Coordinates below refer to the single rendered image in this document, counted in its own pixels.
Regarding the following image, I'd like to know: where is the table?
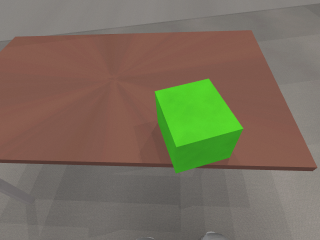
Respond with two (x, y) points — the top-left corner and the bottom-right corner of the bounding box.
(0, 30), (317, 204)

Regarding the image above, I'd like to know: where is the carton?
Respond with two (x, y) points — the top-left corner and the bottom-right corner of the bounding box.
(155, 78), (243, 173)

